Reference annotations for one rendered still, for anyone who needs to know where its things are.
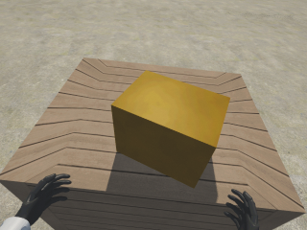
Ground carton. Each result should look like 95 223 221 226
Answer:
111 70 230 188

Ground robot left hand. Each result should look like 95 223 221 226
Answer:
15 173 72 226

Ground pedestal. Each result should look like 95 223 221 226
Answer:
0 57 306 230

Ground robot left forearm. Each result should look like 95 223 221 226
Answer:
0 217 31 230

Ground robot right hand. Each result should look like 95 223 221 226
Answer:
224 189 260 230

